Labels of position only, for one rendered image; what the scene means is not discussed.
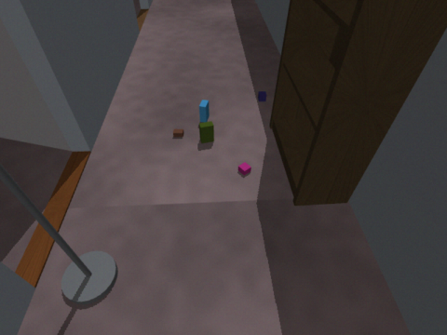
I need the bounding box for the floor lamp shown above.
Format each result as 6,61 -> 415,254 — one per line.
0,164 -> 118,304

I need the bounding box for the bookshelf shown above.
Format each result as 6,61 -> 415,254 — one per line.
270,0 -> 447,206

